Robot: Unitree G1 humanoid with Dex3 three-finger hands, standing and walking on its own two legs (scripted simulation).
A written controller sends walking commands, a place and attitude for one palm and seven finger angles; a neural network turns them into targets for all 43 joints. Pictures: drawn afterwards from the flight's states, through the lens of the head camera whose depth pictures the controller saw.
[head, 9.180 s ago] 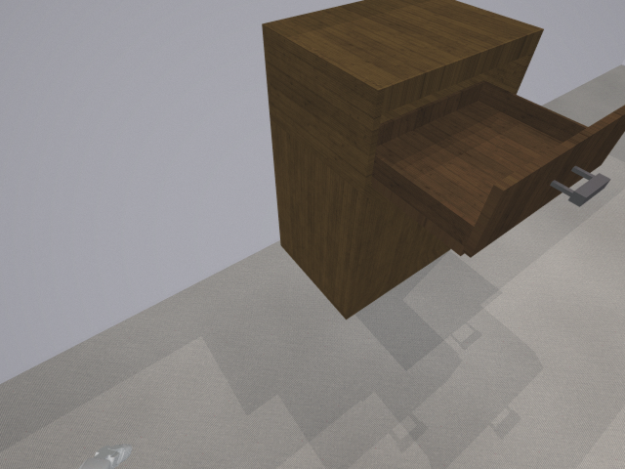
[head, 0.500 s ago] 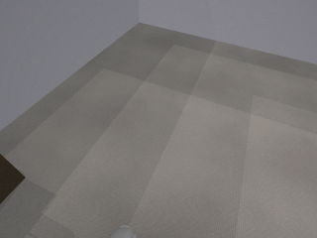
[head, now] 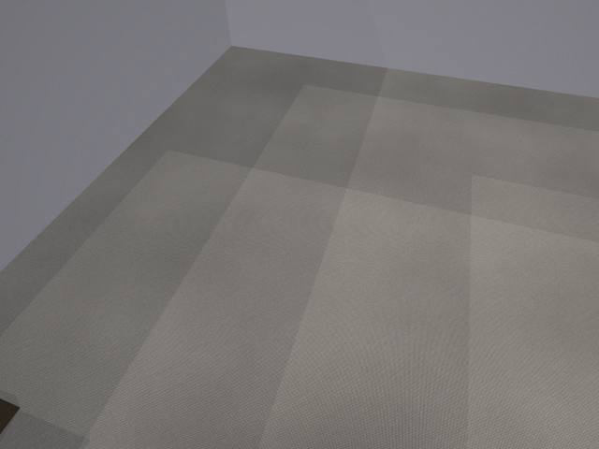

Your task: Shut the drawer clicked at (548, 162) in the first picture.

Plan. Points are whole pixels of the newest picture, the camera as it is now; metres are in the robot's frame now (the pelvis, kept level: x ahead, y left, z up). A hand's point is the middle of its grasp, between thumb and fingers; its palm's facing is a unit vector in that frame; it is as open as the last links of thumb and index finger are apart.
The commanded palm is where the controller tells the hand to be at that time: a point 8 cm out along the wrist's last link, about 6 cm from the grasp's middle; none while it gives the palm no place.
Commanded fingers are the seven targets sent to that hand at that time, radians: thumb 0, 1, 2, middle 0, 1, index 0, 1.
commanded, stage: turn to face it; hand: left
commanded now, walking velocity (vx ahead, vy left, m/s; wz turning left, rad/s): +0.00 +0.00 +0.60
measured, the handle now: out of the picture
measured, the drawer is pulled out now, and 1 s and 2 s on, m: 0.30 0.30 0.30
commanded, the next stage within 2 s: none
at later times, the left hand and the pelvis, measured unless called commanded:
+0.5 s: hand out of the picture +0.02 +0.24 -0.19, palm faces +0.35 -0.91 -0.21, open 7.3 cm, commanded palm none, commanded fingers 0.00 0.90 0.90 -0.20 -0.30 -0.20 -0.30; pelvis +0.01 +0.02 -0.01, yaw +16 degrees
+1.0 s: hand out of the picture +0.01 +0.20 -0.13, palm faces +0.56 -0.77 -0.30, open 7.3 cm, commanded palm none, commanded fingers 0.00 0.90 0.90 -0.20 -0.30 -0.20 -0.30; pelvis +0.03 -0.02 +0.00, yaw +35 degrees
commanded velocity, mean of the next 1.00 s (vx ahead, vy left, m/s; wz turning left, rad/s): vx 0.00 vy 0.00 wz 0.60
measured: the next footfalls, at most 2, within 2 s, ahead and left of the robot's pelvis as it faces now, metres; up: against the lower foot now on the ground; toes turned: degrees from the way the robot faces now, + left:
left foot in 0.42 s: +0.05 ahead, +0.13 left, +0.00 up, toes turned +23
right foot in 0.90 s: +0.11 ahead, -0.10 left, +0.00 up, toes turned +29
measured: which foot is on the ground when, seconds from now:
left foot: down 0.00-0.02, up 0.04-0.40, down 0.42-0.90, up 0.92-1.00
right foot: down 0.00-0.42, up 0.44-0.88, down 0.90-1.00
